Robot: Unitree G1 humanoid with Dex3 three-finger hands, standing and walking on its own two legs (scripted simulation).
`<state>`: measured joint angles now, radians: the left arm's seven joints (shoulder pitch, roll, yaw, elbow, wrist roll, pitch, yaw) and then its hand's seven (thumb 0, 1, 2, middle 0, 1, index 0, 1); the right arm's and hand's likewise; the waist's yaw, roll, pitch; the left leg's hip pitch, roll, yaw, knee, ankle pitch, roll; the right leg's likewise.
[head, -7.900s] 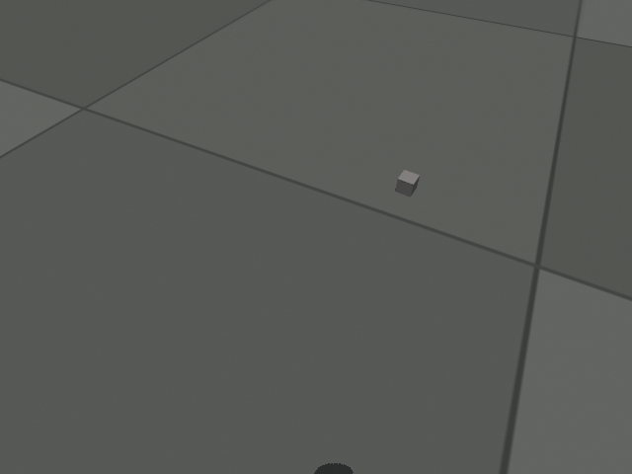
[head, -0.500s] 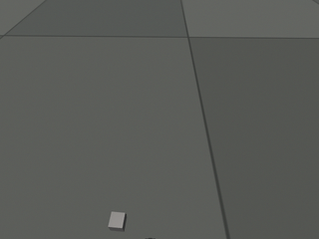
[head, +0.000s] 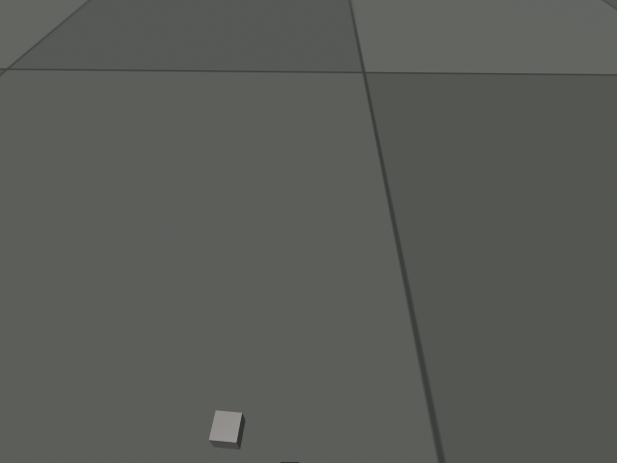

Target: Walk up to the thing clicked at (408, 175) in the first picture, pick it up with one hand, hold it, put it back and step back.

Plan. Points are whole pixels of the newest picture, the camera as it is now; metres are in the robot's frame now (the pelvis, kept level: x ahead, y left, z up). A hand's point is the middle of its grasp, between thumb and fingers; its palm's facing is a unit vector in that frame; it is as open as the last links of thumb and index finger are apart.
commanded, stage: stand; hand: left
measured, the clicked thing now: (227, 429) +0.37 +0.24 -0.74
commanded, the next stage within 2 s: walk up in 0.24 s
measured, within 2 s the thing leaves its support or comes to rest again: neither
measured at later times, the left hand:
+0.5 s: hand out of the picture +0.07 +0.25 -0.16, palm faces -0.03 -0.93 -0.35, open 7.3 cm
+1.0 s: hand out of the picture +0.05 +0.25 -0.16, palm faces -0.04 -0.94 -0.34, open 7.3 cm
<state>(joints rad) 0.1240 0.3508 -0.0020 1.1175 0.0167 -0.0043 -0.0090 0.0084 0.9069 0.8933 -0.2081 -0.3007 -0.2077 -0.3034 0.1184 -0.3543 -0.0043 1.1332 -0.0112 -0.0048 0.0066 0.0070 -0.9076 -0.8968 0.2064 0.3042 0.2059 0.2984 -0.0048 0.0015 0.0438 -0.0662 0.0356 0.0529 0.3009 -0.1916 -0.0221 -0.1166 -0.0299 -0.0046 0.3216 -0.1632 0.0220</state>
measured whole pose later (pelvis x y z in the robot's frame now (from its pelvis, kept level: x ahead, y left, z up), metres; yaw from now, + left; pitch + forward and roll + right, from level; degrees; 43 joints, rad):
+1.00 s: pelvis -0.03 +0.00 -0.01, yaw -1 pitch -2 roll +1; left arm 0.12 0.35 0.04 1.06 0.02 0.02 -0.02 0.01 0.91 0.89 -0.21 -0.30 -0.21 -0.30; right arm 0.13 -0.36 -0.03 1.08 0.00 0.02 0.02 0.01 -0.91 -0.90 0.21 0.30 0.21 0.30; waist -0.01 0.00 0.10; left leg -0.17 0.04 0.07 0.42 -0.21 -0.02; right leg -0.23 -0.02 0.01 0.44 -0.17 0.01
